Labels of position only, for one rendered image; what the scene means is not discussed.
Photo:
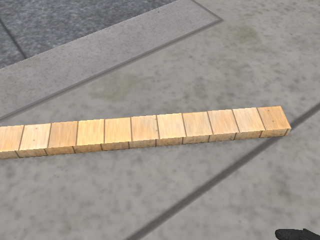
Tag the right robot hand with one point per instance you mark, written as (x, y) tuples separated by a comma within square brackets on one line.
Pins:
[(295, 234)]

